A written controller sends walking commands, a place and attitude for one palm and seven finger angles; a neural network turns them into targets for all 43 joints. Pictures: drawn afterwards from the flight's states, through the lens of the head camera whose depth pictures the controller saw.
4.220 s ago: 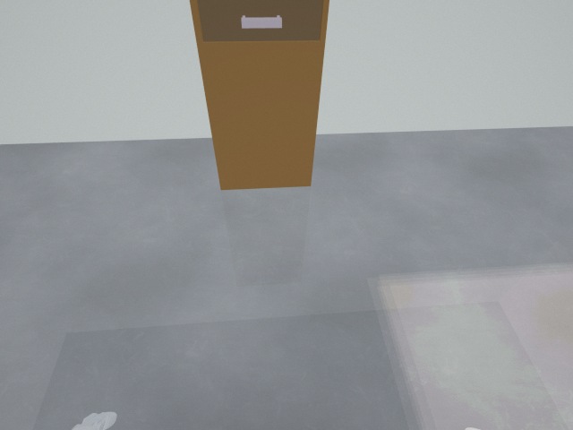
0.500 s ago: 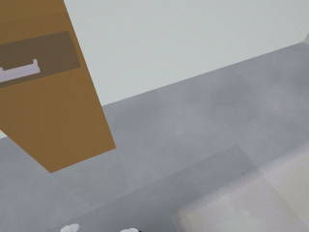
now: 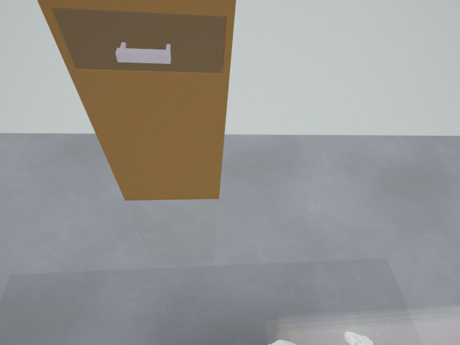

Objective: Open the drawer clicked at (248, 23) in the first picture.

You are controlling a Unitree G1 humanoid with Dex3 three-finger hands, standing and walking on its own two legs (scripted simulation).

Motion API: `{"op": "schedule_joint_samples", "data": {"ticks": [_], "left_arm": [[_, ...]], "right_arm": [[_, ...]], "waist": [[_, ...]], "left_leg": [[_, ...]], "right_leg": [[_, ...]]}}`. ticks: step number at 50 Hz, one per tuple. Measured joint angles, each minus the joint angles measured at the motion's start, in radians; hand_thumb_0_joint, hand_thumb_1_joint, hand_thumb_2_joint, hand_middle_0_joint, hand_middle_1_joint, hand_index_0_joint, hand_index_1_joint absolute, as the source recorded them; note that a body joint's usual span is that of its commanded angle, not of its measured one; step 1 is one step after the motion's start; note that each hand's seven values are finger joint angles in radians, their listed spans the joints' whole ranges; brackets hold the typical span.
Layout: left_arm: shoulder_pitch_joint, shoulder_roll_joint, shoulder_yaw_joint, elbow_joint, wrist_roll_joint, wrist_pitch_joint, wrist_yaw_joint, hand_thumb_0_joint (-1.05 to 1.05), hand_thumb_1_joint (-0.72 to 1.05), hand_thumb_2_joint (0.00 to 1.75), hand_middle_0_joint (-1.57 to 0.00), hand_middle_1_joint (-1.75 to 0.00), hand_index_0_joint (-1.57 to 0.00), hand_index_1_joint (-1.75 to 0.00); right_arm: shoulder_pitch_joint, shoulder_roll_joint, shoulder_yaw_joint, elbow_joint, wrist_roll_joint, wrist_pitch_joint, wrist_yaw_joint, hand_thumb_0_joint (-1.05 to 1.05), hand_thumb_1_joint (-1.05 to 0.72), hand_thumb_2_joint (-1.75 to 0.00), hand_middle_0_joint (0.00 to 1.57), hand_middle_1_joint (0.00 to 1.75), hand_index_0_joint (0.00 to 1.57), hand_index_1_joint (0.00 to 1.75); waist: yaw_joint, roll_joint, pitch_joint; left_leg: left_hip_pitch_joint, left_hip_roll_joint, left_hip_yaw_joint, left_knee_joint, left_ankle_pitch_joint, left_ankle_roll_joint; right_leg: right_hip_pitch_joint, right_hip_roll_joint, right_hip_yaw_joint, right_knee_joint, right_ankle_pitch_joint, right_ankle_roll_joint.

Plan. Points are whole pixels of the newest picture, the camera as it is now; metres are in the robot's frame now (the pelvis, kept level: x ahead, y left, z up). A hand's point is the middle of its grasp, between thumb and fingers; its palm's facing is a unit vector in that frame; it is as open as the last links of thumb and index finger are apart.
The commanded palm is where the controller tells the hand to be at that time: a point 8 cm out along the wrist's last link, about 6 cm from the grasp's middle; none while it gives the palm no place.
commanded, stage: turn to face it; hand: left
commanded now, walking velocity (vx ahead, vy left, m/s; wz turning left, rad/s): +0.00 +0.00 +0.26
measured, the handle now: (145, 51) +0.77 +0.30 +0.05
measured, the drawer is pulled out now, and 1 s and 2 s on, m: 0.00 0.00 0.00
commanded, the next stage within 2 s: take the last steps up to it in 0.10 s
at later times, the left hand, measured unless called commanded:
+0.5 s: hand out of the picture +0.00 +0.15 -0.14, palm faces +0.18 -0.96 -0.22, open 7.4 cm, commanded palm none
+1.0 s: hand out of the picture +0.10 +0.24 -0.17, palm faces +0.17 -0.97 -0.16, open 7.4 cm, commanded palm none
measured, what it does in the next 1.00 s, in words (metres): walks ahead: right foot, then left foot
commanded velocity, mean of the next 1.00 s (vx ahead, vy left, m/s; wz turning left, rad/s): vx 0.23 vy -0.02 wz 0.06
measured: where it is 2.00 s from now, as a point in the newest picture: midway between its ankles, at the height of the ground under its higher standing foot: (201, 334)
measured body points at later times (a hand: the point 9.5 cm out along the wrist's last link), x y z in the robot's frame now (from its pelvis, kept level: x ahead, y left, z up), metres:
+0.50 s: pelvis +0.02 -0.03 +0.02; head +0.01 -0.06 +0.47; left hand -0.01 +0.20 -0.12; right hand +0.08 -0.27 -0.15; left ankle +0.00 +0.12 -0.65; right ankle +0.01 -0.13 -0.73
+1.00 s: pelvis +0.13 +0.07 +0.02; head +0.14 +0.09 +0.47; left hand +0.10 +0.30 -0.15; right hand +0.18 -0.16 -0.13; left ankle +0.11 +0.14 -0.73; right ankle +0.15 -0.07 -0.65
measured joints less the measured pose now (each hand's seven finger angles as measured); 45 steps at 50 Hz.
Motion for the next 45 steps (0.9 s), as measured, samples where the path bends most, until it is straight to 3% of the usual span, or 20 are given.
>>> {"op": "schedule_joint_samples", "data": {"ticks": [2, 5, 13, 14, 15, 18, 21, 23, 27, 33, 38, 42, 45], "left_arm": [[-0.004, 0.004, 0.002, 0.011, -0.002, 0.002, -0.003, 0.0, 0.9, 0.9, -0.2, -0.3, -0.2, -0.3], [-0.011, 0.0, 0.0, 0.009, -0.005, -0.003, -0.008, 0.01, 0.91, 0.9, -0.2, -0.3, -0.2, -0.3], [-0.044, -0.038, -0.014, -0.007, -0.011, -0.026, -0.005, 0.0, 0.91, 0.9, -0.2, -0.3, -0.2, -0.3], [-0.04, -0.044, -0.017, -0.009, -0.01, -0.036, -0.007, 0.0, 0.91, 0.9, -0.2, -0.3, -0.2, -0.3], [-0.035, -0.052, -0.02, -0.007, -0.005, -0.049, -0.008, 0.0, 0.91, 0.9, -0.2, -0.3, -0.2, -0.3], [-0.011, -0.087, -0.037, -0.001, 0.005, -0.072, -0.011, 0.0, 0.9, 0.9, -0.2, -0.3, -0.2, -0.3], [0.043, -0.11, -0.041, 0.015, 0.005, -0.089, -0.009, 0.0, 0.9, 0.9, -0.2, -0.3, -0.2, -0.3], [0.078, -0.122, -0.045, 0.037, 0.004, -0.096, -0.009, 0.0, 0.9, 0.9, -0.2, -0.3, -0.21, -0.3], [0.134, -0.144, -0.052, 0.08, 0.004, -0.108, -0.011, 0.0, 0.9, 0.9, -0.21, -0.3, -0.21, -0.3], [0.2, -0.156, -0.049, 0.14, 0.012, -0.119, -0.013, 0.0, 0.9, 0.9, -0.21, -0.3, -0.21, -0.3], [0.242, -0.146, -0.039, 0.187, 0.01, -0.107, -0.014, 0.0, 0.9, 0.9, -0.21, -0.3, -0.21, -0.3], [0.225, -0.13, -0.032, 0.215, 0.006, -0.07, -0.016, 0.0, 0.9, 0.9, -0.21, -0.3, -0.2, -0.3], [0.175, -0.113, -0.021, 0.211, 0.01, -0.063, -0.023, 0.01, 0.9, 0.9, -0.2, -0.3, -0.2, -0.3]], "right_arm": [[0.004, 0.009, 0.007, 0.002, -0.001, -0.002, -0.01, 0.01, -0.91, -0.9, 0.2, 0.3, 0.2, 0.3], [0.01, 0.015, 0.014, 0.014, 0.0, 0.0, -0.016, 0.01, -0.9, -0.9, 0.21, 0.3, 0.2, 0.3], [0.048, 0.019, 0.014, 0.056, -0.005, 0.014, -0.014, 0.01, -0.9, -0.9, 0.21, 0.3, 0.2, 0.3], [0.057, 0.018, 0.013, 0.063, -0.003, 0.016, -0.013, 0.01, -0.9, -0.9, 0.21, 0.3, 0.2, 0.3], [0.068, 0.014, 0.01, 0.07, 0.001, 0.016, -0.012, 0.01, -0.9, -0.9, 0.21, 0.3, 0.2, 0.3], [0.101, -0.001, -0.003, 0.098, -0.001, 0.033, -0.006, 0.01, -0.9, -0.9, 0.21, 0.3, 0.2, 0.3], [0.123, -0.008, -0.013, 0.124, -0.01, 0.038, 0.009, 0.01, -0.91, -0.9, 0.2, 0.3, 0.2, 0.3], [0.135, -0.011, -0.019, 0.131, -0.013, 0.03, 0.014, 0.01, -0.91, -0.9, 0.2, 0.3, 0.2, 0.3], [0.154, -0.011, -0.027, 0.146, -0.011, 0.02, 0.015, 0.01, -0.91, -0.9, 0.2, 0.3, 0.2, 0.3], [0.148, 0.007, -0.022, 0.172, -0.007, 0.015, 0.017, 0.01, -0.91, -0.9, 0.2, 0.3, 0.19, 0.3], [0.11, 0.036, -0.007, 0.156, -0.003, -0.025, 0.015, 0.01, -0.91, -0.9, 0.2, 0.3, 0.19, 0.3], [0.083, 0.069, -0.005, 0.133, -0.003, -0.075, -0.012, 0.0, -0.92, -0.9, 0.2, 0.3, 0.2, 0.3], [0.1, 0.068, -0.005, 0.129, -0.002, -0.088, -0.032, -0.01, -0.95, -0.9, 0.21, 0.3, 0.2, 0.3]], "waist": [[-0.003, 0.014, -0.003], [-0.005, 0.037, -0.006], [-0.025, 0.08, -0.02], [-0.025, 0.084, -0.028], [-0.025, 0.094, -0.036], [-0.027, 0.127, -0.059], [-0.018, 0.117, -0.083], [-0.022, 0.11, -0.09], [-0.025, 0.103, -0.09], [0.006, 0.08, -0.077], [0.028, 0.052, -0.061], [0.015, 0.017, -0.042], [-0.008, 0.018, -0.052]], "left_leg": [[0.016, 0.001, -0.014, -0.04, 0.025, 0.0], [0.039, -0.004, -0.031, -0.091, 0.057, 0.002], [0.041, -0.026, -0.066, -0.091, 0.069, -0.017], [0.033, -0.029, -0.068, -0.07, 0.058, -0.023], [0.019, -0.027, -0.073, -0.033, 0.039, -0.028], [-0.065, -0.027, -0.092, 0.205, -0.125, -0.025], [-0.148, -0.013, -0.071, 0.406, -0.06, -0.023], [-0.182, 0.009, -0.062, 0.455, 0.013, -0.031], [-0.212, 0.054, -0.056, 0.429, 0.1, -0.047], [-0.182, 0.084, -0.017, 0.229, 0.072, -0.047], [-0.071, 0.064, 0.037, -0.012, 0.068, -0.027], [-0.03, 0.041, 0.085, 0.003, 0.053, 0.014], [0.042, 0.026, 0.108, -0.082, 0.06, 0.023]], "right_leg": [[-0.031, 0.022, 0.02, 0.066, 0.029, 0.004], [-0.037, 0.038, 0.039, 0.046, 0.065, 0.009], [0.092, 0.076, 0.048, -0.281, 0.124, -0.002], [0.13, 0.08, 0.042, -0.36, 0.167, -0.004], [0.155, 0.086, 0.034, -0.416, 0.214, -0.029], [0.182, 0.092, -0.002, -0.416, 0.208, -0.093], [0.234, 0.086, -0.007, -0.495, 0.226, -0.1], [0.267, 0.085, -0.012, -0.551, 0.25, -0.097], [0.32, 0.088, -0.033, -0.627, 0.27, -0.093], [0.366, 0.084, -0.055, -0.661, 0.25, -0.071], [0.367, 0.061, -0.051, -0.577, 0.169, -0.03], [0.199, 0.042, 0.024, -0.153, 0.032, -0.07], [0.057, 0.041, 0.028, 0.063, 0.114, -0.079]]}}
